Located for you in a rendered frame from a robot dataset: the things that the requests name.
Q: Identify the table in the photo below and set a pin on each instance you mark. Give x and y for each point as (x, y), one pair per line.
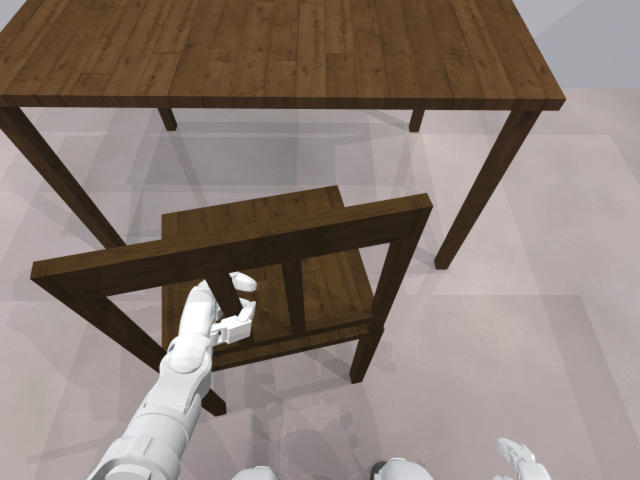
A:
(273, 54)

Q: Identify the robot right hand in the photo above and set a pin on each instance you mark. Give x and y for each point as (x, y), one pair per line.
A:
(522, 460)

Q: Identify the robot left hand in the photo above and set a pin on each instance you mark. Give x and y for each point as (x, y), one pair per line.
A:
(201, 310)

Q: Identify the right robot shin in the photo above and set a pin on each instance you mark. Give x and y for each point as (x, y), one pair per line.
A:
(395, 459)

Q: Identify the chair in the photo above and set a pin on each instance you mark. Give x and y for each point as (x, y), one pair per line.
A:
(301, 248)

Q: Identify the left robot forearm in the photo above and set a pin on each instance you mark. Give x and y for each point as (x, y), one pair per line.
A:
(155, 439)

